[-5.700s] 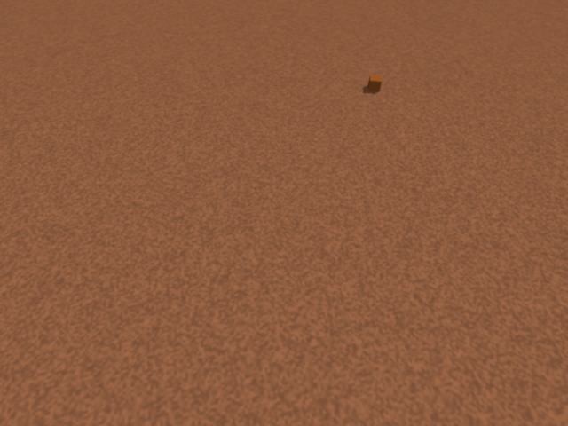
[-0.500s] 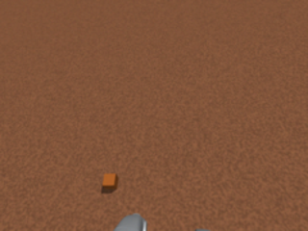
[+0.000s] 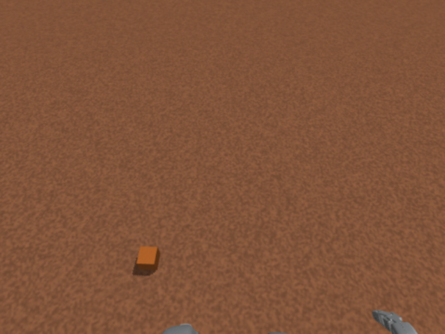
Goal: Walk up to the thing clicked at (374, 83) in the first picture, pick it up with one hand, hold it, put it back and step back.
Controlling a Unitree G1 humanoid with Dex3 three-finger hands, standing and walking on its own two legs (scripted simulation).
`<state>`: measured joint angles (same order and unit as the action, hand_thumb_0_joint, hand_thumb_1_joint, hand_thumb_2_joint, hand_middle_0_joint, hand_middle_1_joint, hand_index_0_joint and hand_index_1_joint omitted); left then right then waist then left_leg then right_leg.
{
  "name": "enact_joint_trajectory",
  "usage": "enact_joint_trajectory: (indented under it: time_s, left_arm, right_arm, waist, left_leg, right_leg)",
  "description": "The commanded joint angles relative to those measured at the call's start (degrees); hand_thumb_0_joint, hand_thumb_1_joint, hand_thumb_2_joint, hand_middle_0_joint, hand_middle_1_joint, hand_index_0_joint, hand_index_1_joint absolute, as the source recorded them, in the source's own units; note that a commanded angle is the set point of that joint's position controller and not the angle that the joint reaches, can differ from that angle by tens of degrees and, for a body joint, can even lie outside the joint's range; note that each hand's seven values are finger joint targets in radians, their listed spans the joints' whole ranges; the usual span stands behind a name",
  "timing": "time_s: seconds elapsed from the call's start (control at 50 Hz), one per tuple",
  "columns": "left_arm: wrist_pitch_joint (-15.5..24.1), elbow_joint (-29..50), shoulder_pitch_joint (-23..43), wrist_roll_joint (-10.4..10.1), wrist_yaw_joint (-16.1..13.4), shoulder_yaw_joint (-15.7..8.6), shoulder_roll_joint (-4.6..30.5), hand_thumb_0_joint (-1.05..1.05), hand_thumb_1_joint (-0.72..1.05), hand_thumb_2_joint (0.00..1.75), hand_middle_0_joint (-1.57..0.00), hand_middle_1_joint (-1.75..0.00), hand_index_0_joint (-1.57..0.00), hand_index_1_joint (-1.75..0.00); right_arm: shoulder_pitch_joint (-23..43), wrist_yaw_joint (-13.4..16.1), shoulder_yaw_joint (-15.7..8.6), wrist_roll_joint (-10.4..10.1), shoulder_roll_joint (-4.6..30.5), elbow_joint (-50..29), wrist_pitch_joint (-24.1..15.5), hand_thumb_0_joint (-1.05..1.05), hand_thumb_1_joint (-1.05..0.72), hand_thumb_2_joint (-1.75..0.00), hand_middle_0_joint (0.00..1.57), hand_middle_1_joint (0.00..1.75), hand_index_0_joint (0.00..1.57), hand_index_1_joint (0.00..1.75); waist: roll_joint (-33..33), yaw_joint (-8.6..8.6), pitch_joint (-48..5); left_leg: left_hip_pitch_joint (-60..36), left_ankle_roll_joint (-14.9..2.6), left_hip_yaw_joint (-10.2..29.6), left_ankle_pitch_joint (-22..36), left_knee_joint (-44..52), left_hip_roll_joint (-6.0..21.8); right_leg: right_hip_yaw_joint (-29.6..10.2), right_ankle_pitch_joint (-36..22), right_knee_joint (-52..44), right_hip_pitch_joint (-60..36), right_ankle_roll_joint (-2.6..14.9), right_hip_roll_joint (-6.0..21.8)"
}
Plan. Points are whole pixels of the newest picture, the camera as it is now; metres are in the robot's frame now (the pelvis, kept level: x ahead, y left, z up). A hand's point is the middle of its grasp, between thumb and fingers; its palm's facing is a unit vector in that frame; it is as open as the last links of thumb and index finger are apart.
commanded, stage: walk up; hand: left
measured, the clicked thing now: (148, 258) +0.50 +0.32 -0.72
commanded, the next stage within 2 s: stand in 1.64 s
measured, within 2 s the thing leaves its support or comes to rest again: neither
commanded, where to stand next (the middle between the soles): +0.13 +0.04 m, yaw -1 degrees
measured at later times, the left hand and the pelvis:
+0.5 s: hand out of the picture +0.09 +0.27 -0.13, palm faces -0.05 -0.93 -0.36, open 7.4 cm; pelvis +0.02 +0.01 +0.02, yaw -1 degrees
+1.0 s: hand out of the picture +0.15 +0.26 -0.12, palm faces -0.08 -0.92 -0.39, open 7.4 cm; pelvis +0.04 +0.00 +0.03, yaw -2 degrees
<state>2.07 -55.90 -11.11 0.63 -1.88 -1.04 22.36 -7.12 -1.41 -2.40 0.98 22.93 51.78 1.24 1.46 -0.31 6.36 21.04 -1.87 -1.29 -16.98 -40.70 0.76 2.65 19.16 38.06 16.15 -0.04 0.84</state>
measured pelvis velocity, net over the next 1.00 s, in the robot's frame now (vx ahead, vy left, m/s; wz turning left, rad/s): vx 0.04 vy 0.00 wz -0.04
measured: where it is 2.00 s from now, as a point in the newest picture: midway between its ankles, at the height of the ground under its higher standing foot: outside the picture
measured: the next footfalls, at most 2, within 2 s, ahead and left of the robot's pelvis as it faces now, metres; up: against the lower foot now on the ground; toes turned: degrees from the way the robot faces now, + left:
none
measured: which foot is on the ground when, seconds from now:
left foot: down 0.00-1.00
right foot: down 0.00-1.00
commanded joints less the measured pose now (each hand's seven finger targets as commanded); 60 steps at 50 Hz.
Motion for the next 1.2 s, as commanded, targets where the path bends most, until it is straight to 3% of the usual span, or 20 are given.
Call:
enact_joint_trajectory:
  time_s: [0.0,0.02,0.04,0.08,0.1,0.12,0.14,0.16,0.2,0.24,0.3,0.34,0.4,0.46,0.5,0.56,0.66,0.8,0.98,1.18]
  left_arm:
    - [2.95,1.84,-2.52,1.49,-0.92,-4.14,17.57,0.00,0.90,0.90,-0.20,-0.30,-0.20,-0.30]
    - [2.52,2.60,2.48,1.32,-0.54,-4.27,19.54,0.00,0.90,0.90,-0.20,-0.30,-0.20,-0.30]
    - [2.38,3.48,6.23,1.09,-0.12,-3.74,17.64,0.00,0.90,0.90,-0.20,-0.30,-0.20,-0.30]
    - [2.18,3.60,6.33,0.43,0.33,-2.14,13.10,0.00,0.90,0.90,-0.20,-0.30,-0.20,-0.30]
    - [2.27,3.11,6.09,0.19,0.50,-1.67,11.67,0.00,0.90,0.90,-0.20,-0.30,-0.20,-0.30]
    - [2.12,1.95,3.76,-0.15,0.77,-1.46,10.92,0.00,0.90,0.90,-0.20,-0.30,-0.20,-0.30]
    - [1.98,0.91,2.02,-0.15,0.98,-1.50,11.32,0.00,0.90,0.90,-0.20,-0.30,-0.20,-0.30]
    - [1.62,0.04,0.58,-0.14,1.19,-1.71,11.78,0.00,0.90,0.90,-0.20,-0.30,-0.20,-0.30]
    - [1.51,-0.54,0.49,0.07,1.35,-1.79,11.86,0.00,0.90,0.90,-0.20,-0.30,-0.20,-0.30]
    - [1.73,-0.88,1.05,-0.05,1.20,-1.65,11.71,0.00,0.90,0.90,-0.20,-0.30,-0.20,-0.30]
    - [2.15,-1.42,1.38,-0.33,0.95,-1.36,11.99,0.00,0.90,0.90,-0.20,-0.30,-0.20,-0.30]
    - [2.02,-1.80,2.32,-0.30,0.96,-1.15,12.28,0.00,0.90,0.90,-0.20,-0.30,-0.20,-0.30]
    - [1.89,-2.52,2.98,-0.34,0.87,-0.84,12.00,0.00,0.90,0.90,-0.20,-0.30,-0.20,-0.30]
    - [2.04,-3.16,3.04,-0.32,0.70,-0.76,11.95,0.00,0.90,0.90,-0.20,-0.30,-0.20,-0.30]
    - [2.21,-3.77,3.34,-0.53,0.50,-0.82,12.13,0.00,0.90,0.90,-0.20,-0.30,-0.20,-0.30]
    - [1.98,-4.01,4.30,-0.66,0.25,-0.73,12.02,0.00,0.90,0.90,-0.20,-0.30,-0.20,-0.30]
    - [1.53,-4.60,6.22,-0.39,0.20,-0.50,11.75,0.00,0.90,0.90,-0.20,-0.30,-0.20,-0.30]
    - [1.47,-4.95,8.00,-0.24,0.16,-0.69,11.64,0.00,0.90,0.90,-0.20,-0.30,-0.20,-0.30]
    - [1.18,-4.86,8.84,0.21,0.27,-0.91,11.75,0.00,0.90,0.90,-0.20,-0.30,-0.20,-0.30]
    - [0.84,-4.74,8.70,0.09,0.30,-0.92,11.59,0.00,0.90,0.90,-0.20,-0.30,-0.20,-0.30]
  right_arm:
    - [3.23,0.38,-1.21,-0.86,8.01,-3.72,-0.89,0.00,-0.90,-0.90,0.20,0.30,0.20,0.30]
    - [2.84,0.79,-2.31,-0.37,10.78,-2.11,-0.71,0.00,-0.90,-0.90,0.20,0.30,0.20,0.30]
    - [-0.45,0.78,-2.75,-0.15,11.39,-0.17,-0.98,0.00,-0.90,-0.90,0.20,0.30,0.20,0.30]
    - [-0.96,0.27,-2.66,-0.44,11.58,1.48,-1.73,0.00,-0.90,-0.90,0.20,0.30,0.20,0.30]
    - [-0.30,0.13,-2.84,-0.18,12.18,1.75,-2.03,0.00,-0.90,-0.90,0.20,0.30,0.20,0.30]
    - [1.92,0.05,-2.66,-0.06,12.50,1.23,-2.28,0.00,-0.90,-0.90,0.20,0.30,0.20,0.30]
    - [3.57,-0.03,-2.36,0.06,12.49,0.68,-2.27,0.00,-0.90,-0.90,0.20,0.30,0.20,0.30]
    - [4.30,-0.08,-2.07,0.01,12.78,0.93,-2.07,0.00,-0.90,-0.90,0.20,0.30,0.20,0.30]
    - [3.76,-0.25,-1.61,0.05,12.18,1.89,-1.77,0.00,-0.90,-0.90,0.20,0.30,0.20,0.30]
    - [3.69,-0.20,-1.54,0.06,11.52,2.67,-2.03,0.00,-0.90,-0.90,0.20,0.30,0.20,0.30]
    - [3.60,-0.03,-1.27,-0.01,10.81,3.61,-2.59,0.00,-0.90,-0.90,0.20,0.30,0.20,0.30]
    - [3.74,-0.02,-1.37,-0.14,11.05,4.06,-2.55,0.00,-0.90,-0.90,0.20,0.30,0.20,0.30]
    - [4.09,0.19,-1.34,-0.23,10.76,4.86,-2.60,0.00,-0.90,-0.90,0.20,0.30,0.20,0.30]
    - [3.59,0.34,-1.34,-0.34,10.41,5.55,-2.83,0.00,-0.90,-0.90,0.20,0.30,0.20,0.30]
    - [3.48,0.49,-1.30,-0.61,9.84,6.10,-2.92,0.00,-0.90,-0.90,0.20,0.30,0.20,0.30]
    - [3.84,0.76,-1.69,-0.64,10.12,6.51,-2.75,0.00,-0.90,-0.90,0.20,0.30,0.20,0.30]
    - [5.34,0.83,-1.97,-0.62,10.22,7.04,-2.24,0.00,-0.90,-0.90,0.20,0.30,0.20,0.30]
    - [5.97,0.82,-1.99,-0.56,10.01,8.15,-2.13,0.00,-0.90,-0.90,0.20,0.30,0.20,0.30]
    - [6.71,0.68,-1.86,-0.38,10.08,8.21,-1.94,0.00,-0.90,-0.90,0.20,0.30,0.20,0.30]
    - [5.75,0.75,-1.81,-0.39,10.02,8.63,-1.99,0.00,-0.90,-0.90,0.20,0.30,0.20,0.30]
  waist:
    - [-8.60,1.99,-6.19]
    - [-8.92,0.94,-3.35]
    - [-7.68,-1.64,-2.13]
    - [-4.17,-2.37,-2.30]
    - [-1.81,-1.92,-2.91]
    - [-0.11,-0.07,-3.21]
    - [-0.51,1.06,-3.75]
    - [-1.03,1.91,-3.13]
    - [-1.57,1.83,-1.90]
    - [0.10,1.51,-3.49]
    - [0.63,1.18,-7.32]
    - [1.63,0.86,-6.14]
    - [1.34,0.74,-5.21]
    - [0.51,0.51,-7.90]
    - [-0.44,0.56,-10.18]
    - [-0.10,0.29,-10.99]
    - [-0.90,-0.10,-8.61]
    - [-1.80,-0.15,-9.48]
    - [-2.69,-0.06,-8.34]
    - [-1.49,-0.10,-9.17]
  left_leg:
    - [7.09,-0.28,5.01,-3.17,1.49,0.91]
    - [1.11,-0.03,3.60,-11.47,-3.20,2.19]
    - [-3.91,-0.31,4.88,-9.86,-0.64,3.43]
    - [-10.29,-1.48,6.63,-3.95,11.33,3.32]
    - [-10.32,-2.81,11.75,-3.22,16.51,5.95]
    - [-8.52,-3.99,15.42,-8.59,19.90,7.96]
    - [-5.59,-4.44,16.86,-15.54,21.77,9.44]
    - [-1.98,-4.33,16.02,-22.38,23.24,9.29]
    - [1.16,-2.68,13.58,-21.82,23.46,7.57]
    - [-1.53,-1.47,12.19,-15.04,22.94,6.68]
    - [-6.62,-1.18,10.10,-5.59,21.15,6.00]
    - [-6.63,-1.14,10.20,-7.38,22.55,6.04]
    - [-7.72,-0.95,9.86,-4.16,23.24,6.47]
    - [-10.75,-1.14,8.39,6.06,21.95,6.55]
    - [-14.04,-1.09,6.54,16.41,19.32,6.25]
    - [-16.36,-1.03,5.29,20.91,18.53,6.20]
    - [-15.60,-0.94,4.78,16.09,19.86,5.89]
    - [-17.46,-0.75,4.35,17.78,20.69,6.21]
    - [-16.69,-0.54,3.57,14.08,21.71,5.71]
    - [-17.64,-0.34,3.73,14.23,22.46,5.76]
  right_leg:
    - [-25.54,4.68,-20.15,-7.05,8.20,15.15]
    - [-27.68,12.50,-21.53,3.71,12.36,20.10]
    - [-24.52,14.02,-19.54,7.38,11.80,18.29]
    - [-12.84,12.44,-16.52,9.75,5.64,10.15]
    - [-8.84,6.88,-12.93,8.76,3.30,6.00]
    - [-6.40,4.92,-10.80,7.15,2.00,2.81]
    - [-5.07,5.37,-10.23,3.90,1.81,1.78]
    - [-4.99,7.93,-11.36,1.67,1.87,1.61]
    - [-6.57,8.69,-13.42,-2.18,2.50,2.52]
    - [-7.36,4.32,-14.12,-3.66,2.90,3.24]
    - [-8.51,-3.48,-15.81,-5.05,2.84,4.64]
    - [-8.21,-1.32,-16.45,-3.86,2.57,4.54]
    - [-7.39,-5.69,-16.38,-4.07,2.21,4.38]
    - [-7.20,-12.75,-16.75,-6.73,1.83,5.10]
    - [-7.96,-18.08,-16.82,-8.07,1.75,6.27]
    - [-7.52,-22.10,-16.59,-8.38,1.59,6.83]
    - [-7.62,-19.40,-17.72,-7.36,1.51,6.55]
    - [-8.09,-20.74,-18.24,-8.43,1.49,6.82]
    - [-8.41,-18.72,-19.87,-8.77,1.18,6.59]
    - [-8.33,-18.93,-19.26,-9.33,1.27,6.18]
